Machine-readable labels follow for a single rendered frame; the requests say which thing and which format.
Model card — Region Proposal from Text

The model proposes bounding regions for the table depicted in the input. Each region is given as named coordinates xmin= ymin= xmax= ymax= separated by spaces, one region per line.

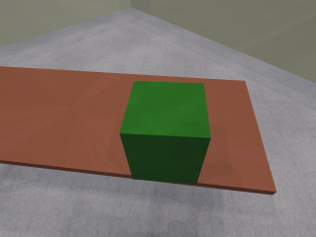
xmin=0 ymin=66 xmax=277 ymax=196

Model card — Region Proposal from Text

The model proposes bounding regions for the carton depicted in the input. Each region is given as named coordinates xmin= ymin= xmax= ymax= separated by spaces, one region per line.
xmin=119 ymin=81 xmax=211 ymax=184

